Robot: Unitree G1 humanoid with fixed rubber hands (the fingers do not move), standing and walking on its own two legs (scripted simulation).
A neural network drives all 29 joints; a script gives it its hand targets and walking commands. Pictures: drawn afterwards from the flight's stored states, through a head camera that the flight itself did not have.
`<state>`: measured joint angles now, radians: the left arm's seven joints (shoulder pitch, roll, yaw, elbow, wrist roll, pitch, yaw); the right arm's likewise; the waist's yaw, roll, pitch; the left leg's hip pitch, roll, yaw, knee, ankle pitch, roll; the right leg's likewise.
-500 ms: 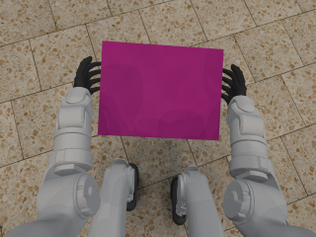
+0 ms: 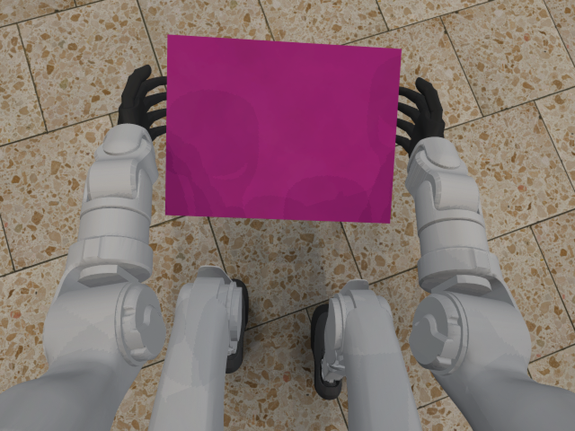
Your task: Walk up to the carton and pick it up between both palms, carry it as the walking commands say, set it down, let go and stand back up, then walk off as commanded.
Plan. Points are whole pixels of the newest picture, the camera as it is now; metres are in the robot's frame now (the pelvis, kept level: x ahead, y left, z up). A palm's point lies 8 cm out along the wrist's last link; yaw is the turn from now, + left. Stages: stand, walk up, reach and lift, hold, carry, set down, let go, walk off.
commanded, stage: set down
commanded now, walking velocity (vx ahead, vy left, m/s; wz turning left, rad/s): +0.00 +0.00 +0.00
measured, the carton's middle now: (280, 143) +0.51 +0.04 -0.18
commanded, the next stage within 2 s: none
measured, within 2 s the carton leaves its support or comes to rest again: rests again in 1.80 s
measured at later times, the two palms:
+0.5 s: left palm (162, 144) +0.49 +0.22 -0.18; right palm (395, 153) +0.51 -0.14 -0.18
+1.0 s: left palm (174, 145) +0.52 +0.23 -0.26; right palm (378, 155) +0.53 -0.14 -0.26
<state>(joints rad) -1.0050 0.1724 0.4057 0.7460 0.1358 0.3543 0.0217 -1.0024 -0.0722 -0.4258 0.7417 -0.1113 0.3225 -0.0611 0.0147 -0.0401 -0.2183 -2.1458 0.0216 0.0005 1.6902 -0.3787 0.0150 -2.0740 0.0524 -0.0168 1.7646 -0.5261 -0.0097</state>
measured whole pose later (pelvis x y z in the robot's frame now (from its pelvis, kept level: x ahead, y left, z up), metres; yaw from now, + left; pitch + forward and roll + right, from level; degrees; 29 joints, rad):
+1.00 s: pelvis +0.00 +0.00 -0.11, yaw -1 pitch +43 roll -1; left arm -1.28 0.37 0.17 0.97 -0.14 0.20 0.10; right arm -1.26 -0.23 -0.22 0.91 0.13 0.18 -0.16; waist 0.03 -0.04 0.15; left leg -2.39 0.03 0.00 2.09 -0.44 0.02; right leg -2.31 0.07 -0.03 2.17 -0.61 0.00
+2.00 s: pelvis +0.00 +0.00 -0.13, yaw -1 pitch +41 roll +0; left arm -1.35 0.38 0.27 1.05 -0.08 0.14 0.01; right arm -1.32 -0.21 -0.34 0.93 0.01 0.14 -0.08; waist 0.04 -0.04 0.22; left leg -2.40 0.04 0.01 2.15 -0.47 0.03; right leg -2.32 0.08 -0.01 2.23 -0.64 0.01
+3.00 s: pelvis +0.00 +0.00 -0.13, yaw +0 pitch +36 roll +0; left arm -1.30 0.47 0.14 1.15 -0.26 0.01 0.04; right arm -1.30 -0.34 -0.08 1.05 0.23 0.05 -0.11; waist 0.02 -0.03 0.34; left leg -2.34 0.03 0.02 2.17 -0.46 0.02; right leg -2.26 0.08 -0.01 2.27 -0.64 0.01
